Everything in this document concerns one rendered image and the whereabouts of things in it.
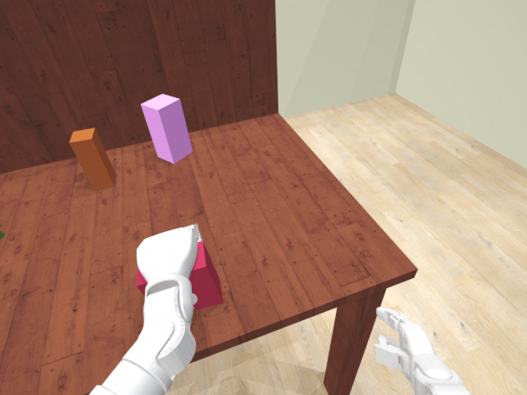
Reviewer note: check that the left robot hand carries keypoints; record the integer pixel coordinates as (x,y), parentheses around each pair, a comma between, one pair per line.
(170,252)

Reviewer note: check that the right robot hand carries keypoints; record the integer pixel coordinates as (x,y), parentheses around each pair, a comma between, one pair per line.
(412,341)

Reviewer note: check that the sponge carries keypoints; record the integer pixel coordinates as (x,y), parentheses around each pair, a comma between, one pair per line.
(204,280)

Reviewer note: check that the robot left forearm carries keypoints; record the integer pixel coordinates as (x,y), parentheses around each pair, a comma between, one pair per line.
(165,345)

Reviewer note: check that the robot right forearm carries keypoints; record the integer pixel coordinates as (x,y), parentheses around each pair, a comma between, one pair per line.
(430,375)

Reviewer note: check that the table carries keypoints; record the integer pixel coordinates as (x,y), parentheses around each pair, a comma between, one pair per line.
(287,239)

